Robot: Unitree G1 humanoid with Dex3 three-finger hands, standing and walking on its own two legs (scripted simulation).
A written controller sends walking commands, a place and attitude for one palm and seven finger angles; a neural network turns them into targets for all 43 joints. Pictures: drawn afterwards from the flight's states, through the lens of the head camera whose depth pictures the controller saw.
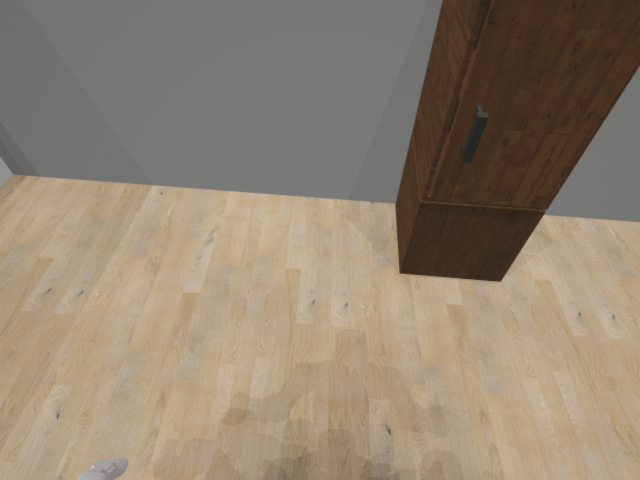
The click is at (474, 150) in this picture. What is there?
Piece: cupboard door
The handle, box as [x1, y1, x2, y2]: [461, 105, 488, 162]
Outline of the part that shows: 480,105 476,105 475,107 477,112 466,143 464,145 462,144 461,147 461,159 463,162 471,161 488,117 486,113 481,110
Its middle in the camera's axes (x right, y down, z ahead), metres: +0.39 -0.27 +1.00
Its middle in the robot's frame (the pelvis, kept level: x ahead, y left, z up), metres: +0.94 -0.35 -0.08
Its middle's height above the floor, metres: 0.69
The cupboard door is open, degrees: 0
